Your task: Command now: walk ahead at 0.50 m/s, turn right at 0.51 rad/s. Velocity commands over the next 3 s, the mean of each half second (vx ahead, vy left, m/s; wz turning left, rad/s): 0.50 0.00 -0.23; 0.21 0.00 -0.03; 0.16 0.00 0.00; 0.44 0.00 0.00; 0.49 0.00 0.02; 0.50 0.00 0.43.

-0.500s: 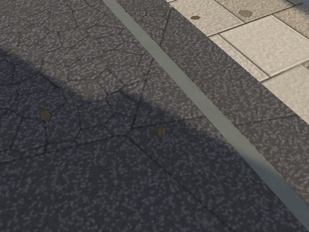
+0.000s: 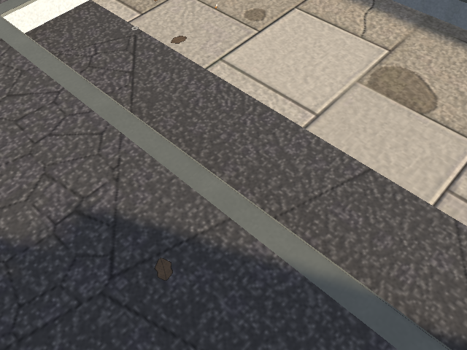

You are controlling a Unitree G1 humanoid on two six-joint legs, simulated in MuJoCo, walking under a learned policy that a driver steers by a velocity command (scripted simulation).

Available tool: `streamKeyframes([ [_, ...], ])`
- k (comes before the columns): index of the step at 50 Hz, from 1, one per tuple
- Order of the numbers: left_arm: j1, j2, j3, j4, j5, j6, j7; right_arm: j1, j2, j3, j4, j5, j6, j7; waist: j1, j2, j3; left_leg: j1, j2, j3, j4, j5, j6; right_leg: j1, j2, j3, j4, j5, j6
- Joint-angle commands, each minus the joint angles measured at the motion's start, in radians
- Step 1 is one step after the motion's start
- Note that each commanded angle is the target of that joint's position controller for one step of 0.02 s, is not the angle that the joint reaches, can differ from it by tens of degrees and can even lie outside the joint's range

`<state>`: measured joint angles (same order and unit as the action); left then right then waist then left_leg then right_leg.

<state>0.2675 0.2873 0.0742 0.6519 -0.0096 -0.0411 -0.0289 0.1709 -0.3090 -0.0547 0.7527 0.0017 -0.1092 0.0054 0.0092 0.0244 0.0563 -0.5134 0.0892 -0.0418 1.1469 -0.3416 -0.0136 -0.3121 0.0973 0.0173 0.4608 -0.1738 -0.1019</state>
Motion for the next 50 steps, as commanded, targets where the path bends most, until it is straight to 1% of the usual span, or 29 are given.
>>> streamKeyframes([
  [1, -0.037, 0.128, 0.032, -0.073, 0.004, -0.029, 0.017, 0.049, -0.097, -0.029, -0.048, -0.015, 0.008, -0.004, -0.038, -0.063, -0.109, -0.110, 0.036, -0.013, -0.084, 0.090, -0.032, 0.127, -0.263, 0.294, -0.232, 0.290, -0.202],
  [6, 0.036, 0.135, 0.029, -0.015, -0.001, -0.029, 0.035, -0.108, -0.040, -0.004, -0.080, -0.011, 0.011, 0.006, 0.030, -0.088, -0.061, -0.076, 0.002, 0.012, -0.420, 0.415, -0.049, 0.096, -0.198, 0.162, -0.234, 0.284, -0.132],
  [10, 0.104, 0.149, 0.029, 0.030, -0.008, -0.028, 0.032, -0.217, -0.048, -0.001, -0.114, 0.007, 0.001, 0.025, 0.079, -0.093, -0.015, -0.071, -0.027, 0.013, -0.564, 0.475, -0.018, 0.164, -0.246, 0.204, -0.217, 0.180, -0.125],
  [11, 0.184, 0.108, -0.005, 0.083, 0.141, -0.059, -0.047, -0.151, 0.001, 0.047, -0.108, -0.117, 0.028, 0.049, 0.049, -0.128, 0.018, -0.157, -0.015, -0.016, -0.523, 0.426, -0.013, 0.236, -0.316, 0.271, -0.190, 0.212, -0.170],
  [12, 0.197, 0.110, 0.007, 0.095, 0.126, -0.074, -0.071, -0.155, -0.025, 0.035, -0.113, -0.108, 0.045, 0.051, 0.051, -0.110, 0.025, -0.243, 0.002, -0.033, -0.536, 0.356, -0.003, 0.346, -0.351, 0.295, -0.173, 0.262, -0.172],
  [14, 0.178, 0.130, 0.006, 0.103, 0.091, -0.078, -0.075, -0.211, -0.057, 0.039, -0.134, -0.079, 0.050, 0.041, 0.059, -0.080, 0.007, -0.232, -0.012, 0.001, -0.575, 0.322, 0.025, 0.415, -0.348, 0.282, -0.164, 0.278, -0.139],
  [16, 0.147, 0.151, 0.002, 0.113, 0.090, -0.069, -0.064, -0.214, -0.071, 0.044, -0.143, -0.061, 0.038, 0.030, 0.032, -0.081, -0.021, -0.031, -0.073, 0.079, -0.622, 0.337, 0.070, 0.363, -0.329, 0.249, -0.149, 0.424, -0.106],
  [17, 0.136, 0.168, 0.000, 0.120, 0.092, -0.068, -0.064, -0.181, -0.101, 0.033, -0.136, -0.046, 0.029, 0.026, -0.003, -0.077, -0.055, 0.129, -0.114, 0.121, -0.632, 0.370, 0.099, 0.311, -0.280, 0.208, -0.089, 0.566, -0.069],
  [18, 0.143, 0.156, -0.005, 0.124, 0.104, -0.072, -0.067, -0.062, -0.149, 0.016, -0.103, -0.032, 0.015, 0.021, -0.049, -0.044, -0.149, 0.370, -0.125, 0.119, -0.588, 0.407, 0.141, 0.230, -0.195, 0.139, 0.066, 0.657, -0.005],
  [19, 0.294, 0.059, -0.036, 0.119, 0.120, -0.083, -0.056, 0.135, -0.184, 0.011, -0.057, -0.043, 0.008, 0.024, -0.048, 0.117, -0.412, 0.857, 0.034, -0.090, -0.514, 0.556, 0.316, -0.017, -0.060, 0.111, 0.351, 0.384, 0.060],
  [20, 0.347, 0.013, -0.058, 0.129, 0.125, -0.096, -0.071, 0.381, -0.156, 0.011, 0.000, -0.063, 0.020, 0.020, -0.139, 0.237, -0.539, 1.169, 0.261, -0.510, -0.671, 0.432, 0.481, -0.321, 0.084, 0.076, 0.665, -0.371, 0.117],
  [21, 0.122, 0.078, -0.030, 0.081, 0.083, -0.091, -0.075, 0.516, -0.122, 0.018, 0.066, -0.079, 0.010, 0.020, -0.228, 0.104, -0.329, 1.033, 0.249, -0.593, -0.802, 0.215, 0.371, -0.495, 0.044, 0.156, 0.877, -0.403, 0.085],
  [22, 0.032, 0.072, -0.023, 0.059, 0.066, -0.092, -0.049, 0.397, -0.134, 0.009, 0.070, -0.066, -0.006, 0.022, -0.160, 0.069, -0.092, 0.788, 0.240, -0.489, -0.847, 0.095, 0.307, -0.568, -0.044, 0.151, 0.897, -0.293, 0.061],
  [23, 0.040, 0.079, -0.028, 0.068, 0.082, -0.091, -0.023, 0.278, -0.087, 0.021, 0.050, -0.054, -0.004, 0.019, -0.102, 0.032, -0.067, 0.608, 0.230, -0.411, -0.884, 0.134, 0.310, -0.492, -0.120, 0.146, 0.843, -0.204, 0.045],
  [25, 0.033, 0.033, -0.050, 0.075, 0.120, -0.076, -0.010, 0.173, 0.012, 0.051, 0.023, -0.048, -0.001, 0.009, -0.034, 0.015, -0.097, 0.440, 0.194, -0.292, -0.952, 0.326, 0.312, -0.344, -0.192, 0.125, 0.749, -0.129, 0.044],
  [26, 0.029, 0.024, -0.050, 0.069, 0.116, -0.067, -0.010, 0.122, 0.011, 0.049, 0.005, -0.049, -0.004, 0.006, -0.003, 0.012, -0.105, 0.404, 0.177, -0.242, -0.979, 0.440, 0.317, -0.311, -0.193, 0.103, 0.713, -0.152, 0.059],
  [30, -0.002, 0.018, -0.052, 0.066, 0.076, -0.051, -0.029, 0.071, -0.092, 0.003, -0.020, -0.057, -0.041, 0.024, 0.029, -0.008, -0.110, 0.314, 0.086, -0.004, -0.953, 0.895, 0.296, -0.239, -0.188, -0.004, 0.442, 0.007, 0.156],
  [31, -0.041, -0.022, -0.059, 0.062, 0.012, -0.021, -0.001, 0.189, -0.083, 0.002, 0.067, 0.021, -0.008, 0.021, 0.023, -0.080, -0.041, 0.262, 0.059, 0.049, -0.911, 1.016, 0.211, -0.150, -0.141, -0.061, 0.355, 0.073, 0.131],
  [32, -0.044, -0.048, -0.070, 0.062, 0.009, -0.006, 0.007, 0.235, -0.068, 0.007, 0.082, 0.026, 0.006, 0.021, 0.010, -0.002, -0.047, 0.266, 0.027, 0.074, -0.898, 1.025, 0.176, -0.124, -0.115, -0.077, 0.289, 0.140, 0.121],
  [35, -0.063, -0.021, -0.061, 0.077, 0.026, 0.010, 0.015, 0.233, -0.035, 0.013, 0.096, 0.010, 0.032, 0.015, -0.005, 0.092, -0.056, 0.316, 0.031, 0.068, -0.857, 0.894, 0.140, -0.077, -0.097, -0.067, 0.205, 0.228, 0.089],
  [38, -0.092, 0.009, -0.051, 0.076, 0.043, -0.002, 0.027, 0.220, -0.043, 0.009, 0.105, -0.003, 0.056, -0.003, -0.002, 0.063, -0.041, 0.402, 0.068, 0.012, -0.770, 0.847, 0.136, -0.061, -0.088, -0.047, 0.108, 0.144, 0.050],
  [39, -0.013, 0.013, -0.048, 0.107, 0.049, -0.013, 0.034, 0.209, -0.049, 0.005, 0.107, 0.002, 0.060, -0.011, 0.033, 0.038, -0.059, 0.411, 0.060, 0.012, -0.692, 0.809, 0.123, 0.026, -0.083, -0.039, 0.011, 0.207, 0.033],
  [40, 0.054, 0.053, -0.039, 0.135, 0.051, -0.031, 0.041, 0.227, -0.052, 0.004, 0.104, -0.001, 0.060, -0.016, 0.044, -0.023, -0.109, 0.392, 0.008, 0.035, -0.567, 0.685, 0.093, 0.157, -0.140, 0.015, -0.035, 0.496, 0.017],
  [41, 0.120, 0.110, -0.028, 0.144, 0.056, -0.037, 0.046, 0.311, -0.009, 0.015, 0.091, 0.004, 0.060, -0.023, 0.021, -0.151, -0.234, 0.288, -0.056, 0.072, -0.380, 0.265, 0.067, 0.367, -0.344, 0.181, 0.063, 0.992, -0.058],
  [42, 0.122, 0.088, -0.030, 0.147, 0.027, -0.023, 0.049, 0.415, 0.036, 0.026, 0.126, 0.028, 0.083, -0.026, 0.013, -0.256, -0.381, 0.205, -0.155, 0.048, -0.176, -0.282, 0.055, 0.458, -0.502, 0.376, 0.051, 1.102, -0.234],
  [43, 0.094, 0.050, -0.041, 0.138, 0.002, -0.011, 0.045, 0.355, -0.018, 0.012, 0.135, 0.003, 0.110, -0.030, 0.020, -0.148, -0.341, 0.164, -0.143, -0.013, -0.126, -0.360, 0.050, 0.382, -0.477, 0.392, -0.005, 0.890, -0.242],
  [45, -0.015, 0.020, -0.052, 0.136, 0.015, 0.007, 0.055, 0.235, -0.016, 0.010, 0.116, -0.015, 0.131, -0.028, -0.006, -0.098, -0.169, 0.122, -0.109, -0.021, -0.144, -0.280, 0.033, 0.206, -0.408, 0.325, -0.133, 0.501, -0.189],
  [46, -0.057, 0.012, -0.056, 0.138, 0.020, 0.012, 0.062, 0.215, -0.007, 0.013, 0.115, -0.018, 0.140, -0.028, -0.029, -0.108, -0.126, 0.166, -0.089, -0.021, -0.213, -0.227, 0.021, 0.117, -0.368, 0.268, -0.177, 0.403, -0.149],
  [50, -0.080, 0.023, -0.050, 0.173, 0.032, 0.016, 0.054, 0.244, 0.023, 0.026, 0.165, -0.009, 0.168, -0.035, -0.048, -0.133, -0.147, 0.331, -0.103, 0.036, -0.437, -0.100, 0.006, 0.022, -0.281, 0.163, -0.221, 0.144, -0.080],
])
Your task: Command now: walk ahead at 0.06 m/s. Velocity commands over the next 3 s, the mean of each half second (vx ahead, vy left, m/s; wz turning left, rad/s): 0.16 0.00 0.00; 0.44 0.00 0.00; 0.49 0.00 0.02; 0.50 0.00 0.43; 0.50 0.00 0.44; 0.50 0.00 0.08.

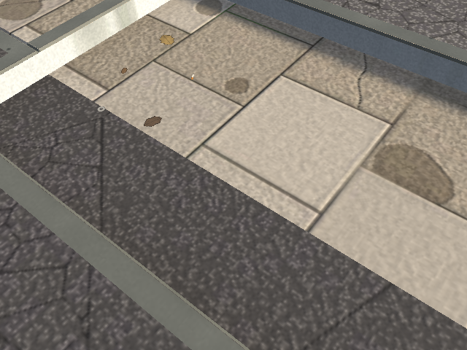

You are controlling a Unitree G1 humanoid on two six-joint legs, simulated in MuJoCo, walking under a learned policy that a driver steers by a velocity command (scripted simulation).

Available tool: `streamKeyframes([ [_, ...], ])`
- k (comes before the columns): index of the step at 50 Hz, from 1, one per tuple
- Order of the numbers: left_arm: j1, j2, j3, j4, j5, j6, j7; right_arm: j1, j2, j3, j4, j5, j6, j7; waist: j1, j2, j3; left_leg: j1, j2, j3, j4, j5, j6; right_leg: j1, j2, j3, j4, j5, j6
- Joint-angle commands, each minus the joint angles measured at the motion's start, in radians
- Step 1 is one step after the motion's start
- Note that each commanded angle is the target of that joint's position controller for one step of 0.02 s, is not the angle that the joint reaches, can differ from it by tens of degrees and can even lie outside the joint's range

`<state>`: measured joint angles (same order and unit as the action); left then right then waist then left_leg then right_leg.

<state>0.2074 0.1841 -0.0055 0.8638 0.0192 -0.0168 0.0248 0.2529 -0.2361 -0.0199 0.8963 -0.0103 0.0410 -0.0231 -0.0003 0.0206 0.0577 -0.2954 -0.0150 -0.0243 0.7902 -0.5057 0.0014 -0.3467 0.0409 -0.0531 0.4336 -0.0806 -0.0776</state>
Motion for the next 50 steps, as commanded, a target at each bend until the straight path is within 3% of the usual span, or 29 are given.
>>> streamKeyframes([
  [1, -0.018, 0.134, 0.033, -0.029, -0.001, -0.005, -0.002, 0.159, -0.047, -0.007, 0.029, 0.003, 0.022, -0.007, -0.037, -0.129, -0.145, 0.135, 0.002, 0.026, -0.130, 0.109, -0.006, 0.042, -0.219, 0.232, -0.203, -0.059, -0.096],
  [3, -0.036, 0.149, 0.040, -0.015, -0.012, 0.012, -0.005, 0.168, -0.037, -0.001, 0.050, -0.006, 0.022, -0.006, -0.052, -0.126, -0.109, 0.209, -0.003, 0.049, -0.264, 0.233, 0.013, -0.045, -0.194, 0.227, -0.224, -0.331, -0.051],
  [5, -0.013, 0.137, 0.043, 0.003, -0.014, 0.027, -0.007, 0.147, -0.070, 0.001, 0.043, -0.027, 0.008, -0.006, -0.039, -0.080, -0.028, 0.197, 0.071, -0.049, -0.395, 0.215, 0.044, -0.119, -0.167, 0.228, -0.226, -0.467, 0.026],
  [6, 0.000, 0.120, 0.044, 0.005, -0.023, 0.036, -0.009, 0.104, -0.104, -0.003, 0.038, -0.018, 0.000, -0.007, -0.002, 0.014, 0.035, 0.032, 0.114, -0.128, -0.462, 0.053, 0.062, -0.065, -0.106, 0.172, -0.195, -0.395, 0.050],
  [8, 0.021, 0.096, 0.041, 0.039, -0.018, 0.037, -0.016, 0.052, -0.074, 0.007, 0.050, -0.005, -0.026, -0.008, 0.035, 0.087, 0.033, -0.146, 0.141, -0.172, -0.575, -0.035, 0.049, 0.176, -0.085, 0.136, -0.091, -0.150, 0.052],
  [10, 0.057, 0.104, 0.041, 0.075, -0.007, 0.026, -0.016, 0.026, -0.079, 0.004, 0.057, 0.002, -0.044, -0.012, 0.052, 0.083, 0.004, -0.125, 0.125, -0.152, -0.583, 0.041, 0.033, 0.245, -0.096, 0.138, -0.077, -0.071, 0.048],
  [11, 0.070, 0.114, 0.042, 0.091, -0.005, 0.022, -0.016, 0.055, -0.083, 0.001, 0.067, 0.003, -0.047, -0.012, 0.041, 0.065, -0.024, -0.082, 0.110, -0.142, -0.580, -0.002, 0.040, 0.231, -0.087, 0.133, -0.064, -0.140, 0.040],
  [13, 0.062, 0.127, 0.050, 0.102, -0.005, 0.022, -0.017, 0.093, -0.114, -0.017, 0.073, -0.001, -0.035, -0.009, 0.015, 0.067, 0.015, -0.032, 0.112, -0.172, -0.582, -0.208, 0.089, 0.093, -0.029, 0.082, 0.009, -0.369, 0.020],
  [15, -0.013, 0.100, 0.047, 0.079, 0.002, 0.022, -0.024, 0.145, -0.138, -0.034, 0.085, -0.003, -0.027, -0.009, -0.026, 0.117, 0.087, 0.019, 0.221, -0.300, -0.669, -0.321, 0.158, -0.063, 0.009, 0.011, 0.155, -0.313, 0.024],
  [16, -0.036, 0.089, 0.045, 0.064, 0.009, 0.017, -0.030, 0.154, -0.148, -0.043, 0.092, -0.004, -0.029, -0.012, -0.035, 0.136, 0.107, 0.045, 0.282, -0.348, -0.705, -0.293, 0.191, -0.121, -0.022, 0.014, 0.238, -0.265, 0.025],
  [17, -0.037, 0.097, 0.048, 0.059, 0.010, 0.010, -0.035, 0.154, -0.140, -0.047, 0.095, -0.011, -0.034, -0.012, -0.031, 0.113, 0.104, 0.094, 0.307, -0.360, -0.713, -0.227, 0.210, -0.180, -0.049, 0.034, 0.294, -0.269, 0.023],
  [19, -0.019, 0.110, 0.054, 0.059, 0.010, -0.010, -0.043, 0.144, -0.135, -0.054, 0.099, -0.013, -0.051, -0.008, -0.018, 0.085, 0.087, 0.171, 0.296, -0.307, -0.682, -0.121, 0.213, -0.219, -0.074, 0.039, 0.292, -0.285, 0.019],
  [22, -0.025, 0.104, 0.057, 0.053, 0.002, -0.029, -0.049, 0.137, -0.135, -0.063, 0.107, -0.011, -0.068, 0.001, -0.018, 0.091, 0.076, 0.133, 0.246, -0.215, -0.621, -0.032, 0.194, -0.080, -0.048, -0.009, 0.168, -0.276, 0.018],
  [24, 0.105, 0.090, 0.061, 0.099, -0.004, -0.038, -0.044, 0.106, -0.131, -0.066, 0.105, -0.006, -0.071, 0.005, 0.042, 0.055, 0.058, -0.007, 0.198, -0.148, -0.514, 0.003, 0.168, 0.176, -0.005, -0.044, 0.024, -0.191, 0.016],
  [25, 0.197, 0.119, 0.073, 0.130, 0.001, -0.045, -0.036, 0.092, -0.106, -0.058, 0.098, -0.012, -0.075, 0.007, 0.082, -0.006, 0.031, -0.098, 0.150, -0.099, -0.389, 0.055, 0.139, 0.330, -0.031, 0.022, -0.029, -0.231, 0.009],
  [26, 0.335, 0.227, 0.100, 0.152, 0.011, -0.056, -0.023, 0.063, -0.024, -0.035, 0.060, -0.002, -0.083, 0.020, 0.135, -0.247, -0.026, -0.282, 0.021, 0.048, -0.048, 0.065, 0.082, 0.493, -0.267, 0.401, -0.207, -0.498, -0.064],
  [27, 0.423, 0.284, 0.113, 0.185, 0.000, -0.050, -0.026, 0.022, -0.061, -0.044, 0.022, -0.016, -0.090, 0.025, 0.148, -0.320, -0.032, -0.428, -0.054, 0.071, 0.173, -0.038, 0.083, 0.510, -0.418, 0.718, -0.328, -0.627, -0.148],
  [28, 0.326, 0.230, 0.098, 0.162, 0.004, -0.045, -0.025, -0.013, -0.108, -0.057, 0.019, -0.028, -0.090, 0.029, 0.094, -0.158, 0.030, -0.457, 0.023, -0.004, 0.287, 0.024, 0.101, 0.434, -0.402, 0.640, -0.293, -0.589, -0.156],
  [30, 0.199, 0.171, 0.082, 0.117, 0.001, -0.059, -0.026, -0.005, -0.073, -0.052, 0.040, -0.013, -0.097, 0.042, 0.031, -0.074, 0.041, -0.404, 0.085, -0.018, 0.284, 0.182, 0.097, 0.343, -0.326, 0.460, -0.298, -0.366, -0.115],
  [32, 0.190, 0.121, 0.062, 0.120, -0.005, -0.075, -0.018, -0.002, -0.067, -0.052, 0.052, -0.021, -0.088, 0.047, 0.011, -0.094, 0.015, -0.365, 0.103, 0.002, 0.239, 0.262, 0.070, 0.347, -0.268, 0.327, -0.307, -0.128, -0.088],
  [35, 0.267, 0.122, 0.055, 0.159, -0.010, -0.082, -0.013, -0.065, -0.053, -0.050, 0.033, -0.017, -0.069, 0.047, 0.012, -0.092, 0.011, -0.407, 0.095, 0.042, 0.211, 0.323, 0.041, 0.387, -0.249, 0.224, -0.284, 0.179, -0.100],
  [41, 0.278, 0.132, 0.050, 0.174, -0.016, -0.083, -0.005, -0.306, -0.023, -0.028, -0.065, -0.009, -0.070, 0.056, 0.045, -0.089, 0.074, -0.336, 0.063, 0.108, -0.124, 0.506, 0.022, 0.322, -0.209, 0.121, -0.326, 0.276, -0.118],
  [43, 0.271, 0.142, 0.050, 0.185, -0.008, -0.082, -0.006, -0.343, -0.029, -0.026, -0.088, -0.007, -0.073, 0.059, 0.046, -0.105, 0.076, -0.279, 0.050, 0.119, -0.169, 0.519, 0.034, 0.333, -0.217, 0.108, -0.329, 0.322, -0.117],
  [44, 0.264, 0.149, 0.053, 0.188, -0.007, -0.081, -0.006, -0.339, -0.040, -0.029, -0.094, -0.006, -0.075, 0.058, 0.037, -0.106, 0.076, -0.261, 0.049, 0.111, -0.192, 0.503, 0.048, 0.355, -0.227, 0.102, -0.319, 0.343, -0.115],
  [45, 0.239, 0.167, 0.059, 0.188, 0.004, -0.084, -0.002, -0.256, -0.066, -0.041, -0.067, -0.014, -0.074, 0.057, -0.003, -0.125, 0.047, -0.202, 0.062, 0.075, -0.108, 0.571, 0.077, 0.375, -0.262, 0.083, -0.273, 0.470, -0.112],
  [46, 0.190, 0.170, 0.062, 0.176, 0.002, -0.083, 0.000, -0.190, -0.090, -0.050, -0.046, -0.017, -0.077, 0.052, -0.044, -0.099, 0.020, -0.154, 0.049, 0.068, -0.121, 0.504, 0.099, 0.391, -0.253, 0.048, -0.200, 0.582, -0.093],
  [48, 0.173, 0.187, 0.070, 0.171, 0.001, -0.069, 0.000, 0.019, -0.123, -0.073, 0.032, -0.023, -0.079, 0.037, -0.115, -0.070, -0.075, 0.079, -0.026, 0.103, -0.153, 0.363, 0.138, 0.374, -0.230, 0.032, 0.080, 0.775, -0.076],
  [49, 0.162, 0.189, 0.074, 0.170, 0.000, -0.063, 0.001, 0.158, -0.132, -0.084, 0.089, -0.030, -0.090, 0.032, -0.167, -0.043, -0.117, 0.246, -0.031, 0.103, -0.238, 0.383, 0.160, 0.294, -0.197, 0.026, 0.299, 0.686, -0.062],
  [50, 0.221, 0.138, 0.068, 0.157, 0.002, -0.061, -0.003, 0.256, -0.225, -0.110, 0.112, -0.043, -0.100, 0.023, -0.168, 0.112, -0.179, 0.439, 0.173, -0.131, -0.292, 0.396, 0.234, 0.093, -0.093, -0.020, 0.683, 0.275, -0.034],
])
Over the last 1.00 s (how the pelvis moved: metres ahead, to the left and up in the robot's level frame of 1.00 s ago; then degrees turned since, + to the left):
0.48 0.05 0.00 -4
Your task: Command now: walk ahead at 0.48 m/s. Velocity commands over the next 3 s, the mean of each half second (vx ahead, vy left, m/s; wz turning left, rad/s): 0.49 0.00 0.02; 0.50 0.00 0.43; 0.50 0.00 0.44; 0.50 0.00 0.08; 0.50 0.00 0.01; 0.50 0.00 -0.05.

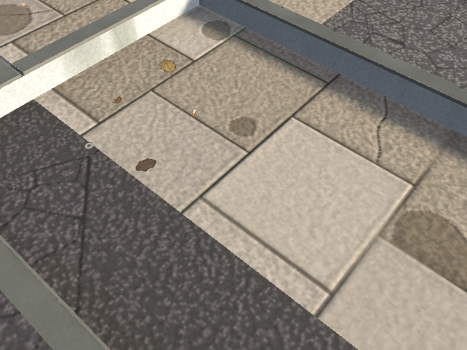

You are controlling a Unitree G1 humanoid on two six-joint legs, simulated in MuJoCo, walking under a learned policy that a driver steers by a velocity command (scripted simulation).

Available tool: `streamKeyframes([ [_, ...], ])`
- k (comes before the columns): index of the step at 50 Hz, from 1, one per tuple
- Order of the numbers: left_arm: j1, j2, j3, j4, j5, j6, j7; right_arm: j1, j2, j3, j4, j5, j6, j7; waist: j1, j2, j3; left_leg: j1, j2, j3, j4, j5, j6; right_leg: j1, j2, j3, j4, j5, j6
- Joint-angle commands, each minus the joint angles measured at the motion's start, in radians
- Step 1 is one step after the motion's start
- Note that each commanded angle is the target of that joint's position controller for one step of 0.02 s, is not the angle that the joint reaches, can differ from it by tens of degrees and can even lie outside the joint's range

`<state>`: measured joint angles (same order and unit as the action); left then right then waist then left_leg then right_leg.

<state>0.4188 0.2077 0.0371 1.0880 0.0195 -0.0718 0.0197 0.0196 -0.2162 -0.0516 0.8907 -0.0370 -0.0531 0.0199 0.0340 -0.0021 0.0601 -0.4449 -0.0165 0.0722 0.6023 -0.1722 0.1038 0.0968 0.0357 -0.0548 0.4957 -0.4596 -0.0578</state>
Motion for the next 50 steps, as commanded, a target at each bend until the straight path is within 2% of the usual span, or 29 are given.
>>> streamKeyframes([
  [1, 0.134, 0.029, 0.012, -0.060, -0.018, -0.005, -0.018, 0.471, -0.232, -0.071, 0.104, 0.011, 0.000, -0.012, -0.119, 0.307, -0.311, 0.772, 0.357, -0.669, -0.229, 0.002, 0.275, -0.656, 0.080, 0.040, 0.941, -0.076, -0.023],
  [2, 0.044, 0.114, 0.027, -0.080, -0.004, -0.009, -0.016, 0.368, -0.203, -0.061, 0.085, 0.035, -0.002, -0.004, -0.105, 0.151, -0.190, 0.655, 0.352, -0.665, -0.314, -0.071, 0.261, -0.766, 0.013, 0.128, 0.922, -0.023, -0.050],
  [4, -0.064, 0.126, 0.038, -0.096, -0.010, -0.005, -0.021, 0.233, -0.119, -0.034, 0.061, 0.021, -0.017, 0.003, -0.050, 0.004, -0.026, 0.366, 0.320, -0.467, -0.357, 0.068, 0.212, -0.668, -0.078, 0.159, 0.759, 0.092, -0.047],
  [7, -0.060, 0.076, 0.030, -0.108, 0.033, 0.055, -0.037, 0.268, -0.126, -0.030, 0.089, 0.000, -0.039, -0.003, -0.014, 0.010, -0.015, 0.203, 0.249, -0.310, -0.417, 0.086, 0.184, -0.509, -0.086, 0.106, 0.613, 0.106, -0.002],
  [8, -0.117, 0.100, 0.043, -0.135, 0.026, 0.067, -0.038, 0.273, -0.147, -0.033, 0.096, -0.006, -0.055, -0.003, -0.012, 0.005, 0.010, 0.216, 0.229, -0.281, -0.415, 0.070, 0.169, -0.563, -0.088, 0.126, 0.574, 0.217, -0.001],
  [9, -0.193, 0.112, 0.052, -0.165, 0.020, 0.068, -0.036, 0.282, -0.130, -0.027, 0.114, 0.007, -0.070, -0.008, -0.012, 0.008, 0.030, 0.255, 0.228, -0.276, -0.413, 0.072, 0.139, -0.635, -0.107, 0.175, 0.505, 0.284, 0.006],
  [11, -0.280, 0.093, 0.046, -0.215, 0.021, 0.068, -0.046, 0.285, -0.144, -0.032, 0.127, 0.022, -0.076, -0.015, -0.012, 0.055, 0.047, 0.229, 0.179, -0.218, -0.416, -0.018, 0.117, -0.660, -0.100, 0.141, 0.328, 0.451, 0.018],
  [12, -0.201, -0.101, -0.034, -0.186, 0.147, 0.029, -0.060, 0.366, 0.102, 0.052, 0.137, -0.108, -0.112, -0.003, -0.053, 0.006, -0.026, 0.259, 0.174, -0.181, -0.322, -0.050, 0.138, -0.647, -0.136, 0.266, 0.275, 0.720, -0.010],
  [13, -0.195, -0.065, -0.022, -0.181, 0.142, 0.019, -0.065, 0.384, 0.067, 0.050, 0.146, -0.110, -0.118, 0.007, -0.044, 0.015, 0.010, 0.223, 0.157, -0.156, -0.296, -0.034, 0.151, -0.652, -0.112, 0.223, 0.220, 0.805, -0.021],
  [15, -0.273, 0.055, -0.003, -0.236, 0.104, 0.018, -0.066, 0.428, -0.028, 0.051, 0.158, -0.077, -0.119, 0.023, -0.071, 0.037, 0.018, 0.166, 0.157, -0.167, -0.269, -0.082, 0.162, -0.657, -0.116, 0.160, 0.178, 0.866, -0.004],
  [17, -0.343, 0.071, -0.011, -0.282, 0.094, 0.027, -0.059, 0.547, -0.009, 0.074, 0.183, -0.081, -0.114, 0.022, -0.103, 0.021, 0.043, 0.234, 0.195, -0.230, -0.208, -0.082, 0.171, -0.747, -0.142, 0.167, 0.145, 0.862, 0.013],
  [18, -0.440, 0.181, 0.034, -0.321, -0.070, -0.005, -0.060, 0.408, -0.194, 0.010, 0.131, 0.106, -0.088, -0.036, -0.107, 0.025, 0.055, 0.223, 0.203, -0.255, -0.153, 0.007, 0.124, -0.766, -0.115, 0.157, 0.084, 0.818, -0.002],
  [19, -0.487, 0.149, 0.022, -0.340, -0.079, -0.017, -0.068, 0.459, -0.190, 0.018, 0.139, 0.105, -0.075, -0.061, -0.131, 0.006, 0.038, 0.268, 0.211, -0.256, -0.082, 0.044, 0.111, -0.788, -0.112, 0.153, 0.084, 0.810, 0.005],
  [21, -0.564, 0.065, 0.007, -0.360, -0.053, -0.025, -0.100, 0.575, -0.111, 0.030, 0.156, 0.059, -0.052, -0.080, -0.195, -0.001, 0.050, 0.335, 0.210, -0.293, 0.003, -0.003, 0.116, -0.862, -0.103, 0.122, 0.047, 0.785, 0.012],
  [23, -0.617, 0.021, -0.007, -0.382, -0.045, -0.035, -0.126, 0.603, -0.088, 0.024, 0.152, 0.061, -0.031, -0.090, -0.219, 0.023, 0.077, 0.355, 0.196, -0.350, 0.055, -0.049, 0.122, -0.879, -0.097, 0.122, 0.003, 0.742, 0.020],
  [27, -0.573, 0.050, -0.006, -0.367, -0.047, -0.050, -0.126, 0.570, -0.084, 0.001, 0.121, 0.063, -0.002, -0.086, -0.188, 0.027, 0.067, 0.278, 0.160, -0.350, 0.172, 0.039, 0.081, -0.624, -0.098, 0.111, -0.129, 0.750, 0.013],
  [29, -0.274, 0.103, 0.028, -0.280, -0.036, -0.060, -0.104, 0.541, -0.073, -0.002, 0.119, 0.054, -0.004, -0.061, -0.029, -0.016, -0.076, 0.154, 0.087, -0.262, 0.495, 0.208, 0.041, -0.178, -0.074, 0.041, -0.158, 0.852, -0.018],
  [30, -0.039, 0.135, 0.049, -0.208, -0.018, -0.054, -0.089, 0.516, -0.057, -0.006, 0.116, 0.051, -0.026, -0.038, 0.090, -0.053, -0.170, -0.127, 0.017, -0.222, 0.783, -0.005, -0.010, 0.193, -0.162, 0.098, -0.054, 1.013, -0.057],
  [31, 0.106, 0.187, 0.045, -0.177, 0.012, -0.052, -0.080, 0.643, 0.028, 0.020, 0.136, 0.091, -0.049, -0.031, 0.110, -0.216, -0.392, -0.414, -0.052, -0.249, 1.241, -0.662, -0.039, 0.563, -0.433, 0.294, 0.270, 1.453, -0.194],
  [32, 0.180, 0.219, 0.064, -0.165, -0.015, -0.036, -0.077, 0.630, -0.080, 0.010, 0.083, 0.127, -0.073, -0.029, 0.150, -0.239, -0.567, -0.516, -0.009, -0.284, 1.340, -0.642, -0.066, 0.646, -0.529, 0.498, 0.214, 1.196, -0.301],
  [33, 0.135, 0.249, 0.076, -0.156, -0.016, -0.017, -0.060, 0.518, -0.088, 0.002, 0.026, 0.150, -0.081, -0.033, 0.133, -0.185, -0.491, -0.626, 0.048, -0.237, 1.248, -0.505, -0.085, 0.539, -0.541, 0.583, 0.030, 0.647, -0.332],
  [34, 0.004, 0.170, 0.056, -0.187, 0.001, -0.018, -0.031, 0.351, -0.078, -0.002, -0.007, 0.140, -0.074, -0.060, 0.122, -0.048, -0.339, -0.656, 0.082, -0.188, 1.204, -0.331, -0.097, 0.320, -0.538, 0.589, -0.108, 0.430, -0.307],
  [35, -0.145, 0.126, 0.034, -0.220, -0.007, -0.038, -0.027, 0.312, -0.106, -0.017, -0.025, 0.105, -0.053, -0.079, 0.052, 0.069, -0.216, -0.568, 0.099, -0.181, 1.098, -0.214, -0.098, 0.072, -0.534, 0.582, -0.200, 0.394, -0.290],
  [37, -0.322, 0.088, 0.020, -0.224, -0.010, -0.049, -0.032, 0.369, -0.022, -0.021, -0.018, 0.069, -0.008, -0.073, -0.100, 0.019, -0.012, -0.359, 0.160, -0.210, 0.826, -0.174, -0.123, -0.347, -0.441, 0.361, -0.276, 0.523, -0.209],
  [38, -0.354, 0.073, 0.018, -0.227, -0.003, -0.045, -0.035, 0.379, 0.009, -0.020, -0.024, 0.069, 0.003, -0.066, -0.117, -0.043, 0.009, -0.278, 0.174, -0.205, 0.686, -0.140, -0.122, -0.449, -0.376, 0.236, -0.309, 0.509, -0.161],
  [41, -0.306, 0.131, 0.037, -0.206, 0.004, -0.051, -0.014, 0.275, -0.016, -0.025, -0.074, 0.055, -0.011, -0.036, -0.096, -0.087, -0.023, -0.138, 0.146, -0.137, 0.348, 0.134, -0.086, -0.477, -0.270, 0.028, -0.337, 0.645, -0.133],
  [45, -0.205, 0.187, 0.062, -0.182, -0.039, -0.031, 0.007, 0.105, -0.021, -0.015, -0.130, 0.064, -0.005, 0.003, -0.037, -0.040, -0.036, -0.198, 0.128, -0.098, 0.124, 0.211, -0.035, -0.218, -0.307, -0.017, -0.349, 0.648, -0.112],
  [48, -0.141, 0.201, 0.070, -0.175, -0.042, -0.009, 0.002, -0.017, -0.047, -0.016, -0.182, 0.063, -0.001, 0.026, -0.002, -0.012, -0.008, -0.250, 0.101, -0.057, 0.045, 0.143, -0.005, -0.068, -0.322, -0.066, -0.297, 0.669, -0.080],
  [50, -0.135, 0.236, 0.079, -0.182, -0.041, 0.005, 0.001, -0.026, -0.082, -0.027, -0.205, 0.059, 0.003, 0.036, -0.016, -0.046, -0.037, -0.164, 0.044, 0.008, 0.032, 0.034, 0.018, -0.028, -0.315, -0.108, -0.192, 0.906, -0.055],
])
Over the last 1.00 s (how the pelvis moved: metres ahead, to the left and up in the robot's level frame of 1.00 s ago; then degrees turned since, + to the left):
0.32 0.01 -0.02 0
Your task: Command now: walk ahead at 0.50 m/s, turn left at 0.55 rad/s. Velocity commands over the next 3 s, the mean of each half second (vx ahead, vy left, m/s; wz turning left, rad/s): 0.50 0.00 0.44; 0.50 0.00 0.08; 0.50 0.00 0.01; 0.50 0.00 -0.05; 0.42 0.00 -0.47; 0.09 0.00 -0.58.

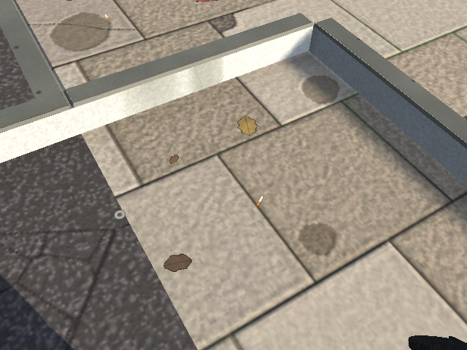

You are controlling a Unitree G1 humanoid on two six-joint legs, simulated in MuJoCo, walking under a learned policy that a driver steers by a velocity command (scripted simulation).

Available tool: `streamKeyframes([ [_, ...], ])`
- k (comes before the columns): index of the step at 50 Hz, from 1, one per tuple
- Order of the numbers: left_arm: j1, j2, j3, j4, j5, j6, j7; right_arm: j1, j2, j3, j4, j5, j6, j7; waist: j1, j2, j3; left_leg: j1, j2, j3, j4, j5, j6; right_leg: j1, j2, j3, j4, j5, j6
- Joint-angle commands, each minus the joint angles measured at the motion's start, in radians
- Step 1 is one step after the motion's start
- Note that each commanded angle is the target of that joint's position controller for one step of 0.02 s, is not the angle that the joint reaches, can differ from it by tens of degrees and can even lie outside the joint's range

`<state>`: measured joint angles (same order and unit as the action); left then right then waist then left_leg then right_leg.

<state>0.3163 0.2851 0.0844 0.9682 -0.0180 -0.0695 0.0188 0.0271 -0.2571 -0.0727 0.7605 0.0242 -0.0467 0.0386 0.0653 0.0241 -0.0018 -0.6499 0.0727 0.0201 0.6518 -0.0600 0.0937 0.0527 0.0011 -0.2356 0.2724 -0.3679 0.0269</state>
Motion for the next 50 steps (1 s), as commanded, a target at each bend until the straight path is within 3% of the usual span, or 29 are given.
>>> streamKeyframes([
  [1, -0.036, 0.177, 0.036, -0.067, -0.002, 0.010, 0.004, 0.013, -0.069, -0.018, -0.072, -0.002, -0.001, 0.018, -0.081, -0.093, -0.011, 0.133, -0.085, 0.093, -0.025, -0.127, 0.044, 0.020, -0.273, 0.051, 0.136, 0.959, -0.125],
  [2, -0.044, 0.181, 0.034, -0.074, -0.001, 0.017, 0.006, 0.138, -0.110, -0.041, -0.044, 0.001, 0.000, 0.017, -0.154, -0.086, -0.072, 0.317, -0.131, 0.115, -0.077, -0.102, 0.070, -0.025, -0.244, 0.021, 0.316, 1.034, -0.101],
  [3, -0.043, 0.169, 0.025, -0.092, 0.011, 0.015, 0.013, 0.327, -0.203, -0.082, 0.003, 0.001, 0.004, 0.001, -0.234, -0.032, -0.161, 0.640, -0.083, -0.017, -0.087, -0.063, 0.123, -0.246, -0.209, 0.017, 0.592, 0.871, -0.058],
  [4, 0.027, 0.032, -0.020, -0.155, 0.043, -0.014, -0.003, 0.379, -0.336, -0.106, 0.013, 0.007, 0.002, -0.010, -0.151, 0.233, -0.263, 1.009, 0.195, -0.582, -0.172, -0.179, 0.309, -0.711, -0.015, 0.054, 1.004, -0.004, 0.010],
  [5, -0.056, 0.088, -0.017, -0.174, 0.006, -0.064, -0.021, 0.424, -0.286, -0.082, -0.022, -0.006, -0.003, -0.015, -0.197, 0.178, -0.402, 1.110, 0.273, -0.855, -0.329, -0.233, 0.354, -0.849, 0.035, 0.295, 1.155, -0.207, -0.005],
  [6, -0.143, 0.127, -0.004, -0.200, -0.029, -0.088, -0.033, 0.385, -0.233, -0.068, -0.024, -0.016, -0.010, -0.020, -0.208, 0.133, -0.290, 1.055, 0.242, -0.710, -0.335, -0.167, 0.298, -0.948, -0.019, 0.327, 1.157, -0.129, -0.028],
  [7, -0.159, 0.120, -0.011, -0.200, -0.020, -0.097, -0.030, 0.313, -0.192, -0.057, -0.040, -0.007, -0.017, -0.024, -0.168, 0.041, -0.205, 0.912, 0.197, -0.578, -0.329, -0.083, 0.255, -0.920, -0.068, 0.325, 1.063, -0.047, -0.042],
  [8, -0.168, 0.123, -0.004, -0.192, 0.004, -0.095, -0.021, 0.232, -0.164, -0.048, -0.060, -0.007, -0.020, -0.023, -0.122, -0.018, -0.137, 0.739, 0.166, -0.491, -0.343, 0.032, 0.232, -0.840, -0.097, 0.318, 0.964, -0.006, -0.037],
  [9, -0.156, 0.133, 0.007, -0.191, 0.015, -0.081, -0.015, 0.179, -0.139, -0.038, -0.079, -0.015, -0.024, -0.025, -0.078, -0.017, -0.106, 0.615, 0.140, -0.431, -0.367, 0.110, 0.223, -0.749, -0.120, 0.321, 0.906, 0.010, -0.031],
  [12, -0.145, 0.091, 0.005, -0.207, 0.024, -0.043, -0.014, 0.161, -0.149, -0.039, -0.092, -0.014, -0.029, -0.036, -0.035, -0.013, -0.066, 0.448, 0.109, -0.350, -0.416, 0.182, 0.224, -0.663, -0.115, 0.293, 0.752, 0.055, 0.005],
  [15, -0.240, 0.041, -0.016, -0.230, 0.030, -0.036, -0.018, 0.206, -0.160, -0.043, -0.076, -0.009, -0.029, -0.052, -0.073, 0.015, -0.035, 0.386, 0.053, -0.235, -0.434, 0.164, 0.182, -0.623, -0.094, 0.265, 0.517, 0.284, 0.023],
  [17, -0.306, 0.030, -0.025, -0.243, 0.023, -0.039, -0.028, 0.248, -0.154, -0.041, -0.061, -0.008, -0.028, -0.054, -0.111, 0.034, -0.025, 0.376, 0.032, -0.205, -0.432, 0.086, 0.152, -0.572, -0.065, 0.255, 0.383, 0.441, 0.019],
  [20, -0.374, 0.053, -0.023, -0.268, 0.007, -0.042, -0.035, 0.305, -0.155, -0.040, -0.031, -0.005, -0.031, -0.046, -0.141, 0.052, 0.006, 0.427, 0.070, -0.243, -0.413, -0.005, 0.138, -0.572, -0.052, 0.267, 0.300, 0.480, -0.001],
  [22, -0.401, 0.074, -0.019, -0.286, 0.008, -0.049, -0.042, 0.333, -0.154, -0.039, -0.016, -0.002, -0.030, -0.044, -0.147, 0.057, 0.018, 0.506, 0.103, -0.279, -0.369, -0.002, 0.129, -0.599, -0.046, 0.272, 0.256, 0.414, -0.027],
  [25, -0.343, 0.098, -0.010, -0.279, 0.009, -0.062, -0.051, 0.333, -0.169, -0.043, -0.007, -0.008, -0.020, -0.048, -0.104, 0.084, 0.008, 0.583, 0.126, -0.306, -0.280, 0.137, 0.097, -0.525, -0.023, 0.243, 0.201, 0.314, -0.074],
  [26, -0.252, 0.120, 0.004, -0.251, 0.016, -0.064, -0.049, 0.324, -0.158, -0.038, -0.011, -0.008, -0.018, -0.049, -0.058, 0.080, -0.040, 0.584, 0.086, -0.278, -0.184, 0.289, 0.077, -0.398, 0.001, 0.220, 0.178, 0.316, -0.100],
  [27, -0.101, 0.161, 0.020, -0.222, 0.026, -0.068, -0.044, 0.309, -0.127, -0.024, -0.025, -0.014, -0.019, -0.048, 0.011, 0.050, -0.155, 0.502, 0.031, -0.226, 0.020, 0.301, 0.043, -0.171, -0.081, 0.296, 0.215, 0.358, -0.153],
  [28, 0.052, 0.250, 0.043, -0.204, 0.040, -0.064, -0.040, 0.398, -0.068, -0.004, -0.043, -0.011, -0.032, -0.048, 0.022, -0.140, -0.320, 0.181, -0.095, -0.133, 0.385, 0.033, -0.035, 0.214, -0.301, 0.639, 0.214, 0.294, -0.294],
  [29, 0.110, 0.218, 0.039, -0.166, 0.016, -0.051, -0.049, 0.435, -0.067, 0.003, -0.037, 0.003, -0.043, -0.047, 0.028, -0.326, -0.376, -0.049, -0.160, -0.154, 0.592, -0.498, -0.066, 0.334, -0.405, 0.983, 0.053, 0.064, -0.375],
  [30, 0.062, 0.150, 0.018, -0.177, -0.002, -0.046, -0.047, 0.352, -0.153, -0.016, -0.047, 0.016, -0.048, -0.044, 0.043, -0.206, -0.226, -0.163, -0.099, -0.195, 0.680, -0.464, -0.059, 0.245, -0.379, 0.928, 0.021, -0.098, -0.329],
  [31, -0.007, 0.120, 0.007, -0.195, 0.006, -0.038, -0.043, 0.261, -0.157, -0.015, -0.071, 0.012, -0.049, -0.043, 0.031, -0.126, -0.124, -0.174, -0.046, -0.153, 0.671, -0.376, -0.053, 0.112, -0.341, 0.789, 0.007, -0.073, -0.288],
  [32, -0.063, 0.101, -0.003, -0.201, 0.018, -0.034, -0.046, 0.212, -0.143, -0.013, -0.084, -0.005, -0.048, -0.044, 0.002, -0.074, -0.043, -0.147, -0.010, -0.127, 0.602, -0.308, -0.052, -0.030, -0.297, 0.693, -0.025, 0.025, -0.272],
  [33, -0.095, 0.078, -0.011, -0.207, 0.027, -0.037, -0.047, 0.212, -0.135, -0.018, -0.084, -0.017, -0.044, -0.046, -0.030, -0.080, -0.017, -0.095, 0.022, -0.126, 0.537, -0.260, -0.053, -0.113, -0.264, 0.628, -0.047, 0.119, -0.260],
  [34, -0.107, 0.072, -0.014, -0.206, 0.031, -0.039, -0.048, 0.234, -0.119, -0.017, -0.080, -0.016, -0.039, -0.045, -0.052, -0.099, -0.013, -0.045, 0.036, -0.120, 0.503, -0.237, -0.056, -0.164, -0.239, 0.582, -0.068, 0.188, -0.256],
  [36, -0.094, 0.083, -0.011, -0.192, 0.020, -0.044, -0.046, 0.251, -0.087, -0.010, -0.077, -0.015, -0.031, -0.044, -0.068, -0.111, -0.016, -0.026, 0.048, -0.096, 0.435, -0.214, -0.071, -0.193, -0.221, 0.506, -0.098, 0.310, -0.267],
  [39, -0.061, 0.124, 0.002, -0.173, 0.013, -0.041, -0.034, 0.163, -0.068, 0.001, -0.106, -0.023, -0.032, -0.046, -0.051, -0.083, -0.002, -0.055, 0.057, -0.075, 0.258, -0.085, -0.099, -0.186, -0.209, 0.417, -0.124, 0.451, -0.267],
  [42, -0.020, 0.138, 0.004, -0.156, 0.002, -0.031, -0.027, 0.068, -0.046, 0.012, -0.124, -0.018, -0.039, -0.036, -0.017, -0.086, 0.012, 0.003, 0.031, -0.046, 0.054, 0.082, -0.101, -0.188, -0.169, 0.334, -0.128, 0.466, -0.233],
  [46, 0.060, 0.149, 0.005, -0.122, -0.006, -0.016, -0.026, -0.048, -0.051, 0.015, -0.158, -0.004, -0.048, -0.016, 0.029, -0.092, 0.046, 0.025, -0.001, -0.030, -0.083, 0.139, -0.091, -0.114, -0.201, 0.336, -0.104, 0.422, -0.224],
  [50, 0.068, 0.172, 0.014, -0.104, -0.008, 0.006, -0.017, -0.051, -0.089, 0.005, -0.175, -0.005, -0.057, 0.002, -0.007, -0.114, 0.039, 0.072, -0.027, -0.027, -0.154, 0.007, -0.041, 0.003, -0.254, 0.354, -0.011, 0.553, -0.193],
])
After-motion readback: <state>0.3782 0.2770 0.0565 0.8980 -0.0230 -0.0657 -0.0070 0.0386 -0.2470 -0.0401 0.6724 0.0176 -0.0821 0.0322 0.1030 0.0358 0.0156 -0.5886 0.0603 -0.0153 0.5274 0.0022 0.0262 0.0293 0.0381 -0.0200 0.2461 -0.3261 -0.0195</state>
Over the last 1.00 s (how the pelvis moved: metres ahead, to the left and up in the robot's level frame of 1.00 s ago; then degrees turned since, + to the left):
0.60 -0.01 -0.13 16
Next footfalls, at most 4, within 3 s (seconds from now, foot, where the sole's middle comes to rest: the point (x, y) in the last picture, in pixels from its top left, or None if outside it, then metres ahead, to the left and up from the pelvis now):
0.06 left None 0.20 0.11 -0.76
0.54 right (272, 338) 0.51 -0.06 -0.77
1.06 left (175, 256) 0.74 0.25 -0.77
1.54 right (231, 189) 1.02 0.09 -0.77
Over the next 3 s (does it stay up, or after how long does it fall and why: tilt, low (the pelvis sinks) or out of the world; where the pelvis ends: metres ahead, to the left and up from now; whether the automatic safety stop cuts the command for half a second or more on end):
stays up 1.35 0.23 0.00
